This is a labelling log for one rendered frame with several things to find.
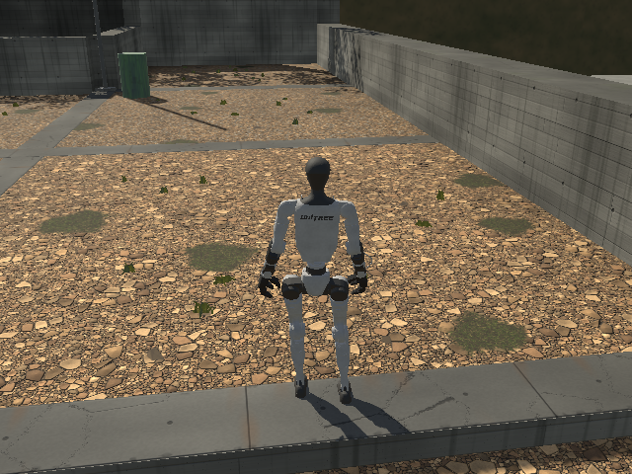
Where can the right robot forearm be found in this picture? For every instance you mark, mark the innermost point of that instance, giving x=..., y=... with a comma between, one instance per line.
x=359, y=263

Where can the left robot forearm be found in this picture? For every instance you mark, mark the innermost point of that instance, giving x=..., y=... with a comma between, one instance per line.
x=270, y=262

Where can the robot right foot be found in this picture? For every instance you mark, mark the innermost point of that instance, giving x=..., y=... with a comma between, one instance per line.
x=345, y=396

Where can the robot left upper arm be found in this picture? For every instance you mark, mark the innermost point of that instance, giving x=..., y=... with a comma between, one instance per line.
x=285, y=209

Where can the robot right upper arm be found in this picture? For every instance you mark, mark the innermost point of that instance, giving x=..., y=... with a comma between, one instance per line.
x=348, y=211

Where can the robot torso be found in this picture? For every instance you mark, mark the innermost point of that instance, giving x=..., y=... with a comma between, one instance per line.
x=316, y=237

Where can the right robot hand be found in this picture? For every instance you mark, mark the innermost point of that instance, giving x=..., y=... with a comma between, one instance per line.
x=353, y=279

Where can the left robot hand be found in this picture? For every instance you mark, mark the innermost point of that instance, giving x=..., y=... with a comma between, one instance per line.
x=267, y=282

